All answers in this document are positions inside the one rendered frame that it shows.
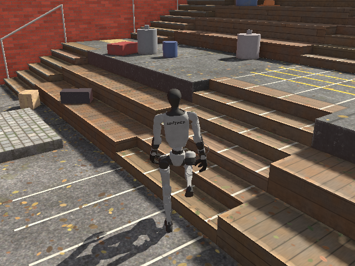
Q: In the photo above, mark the left robot upper arm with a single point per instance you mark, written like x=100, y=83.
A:
x=158, y=119

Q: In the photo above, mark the right robot forearm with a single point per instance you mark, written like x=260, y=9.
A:
x=201, y=149

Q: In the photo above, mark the left robot forearm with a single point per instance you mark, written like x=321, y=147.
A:
x=154, y=148

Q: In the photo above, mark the robot right hand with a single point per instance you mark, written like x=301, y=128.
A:
x=203, y=163

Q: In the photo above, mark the right robot shin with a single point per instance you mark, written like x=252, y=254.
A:
x=188, y=175

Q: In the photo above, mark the right robot upper arm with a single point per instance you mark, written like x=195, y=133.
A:
x=195, y=126

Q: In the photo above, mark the left robot thigh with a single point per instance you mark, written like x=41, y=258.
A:
x=164, y=167

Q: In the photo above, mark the robot left hand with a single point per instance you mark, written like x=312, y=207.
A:
x=156, y=156

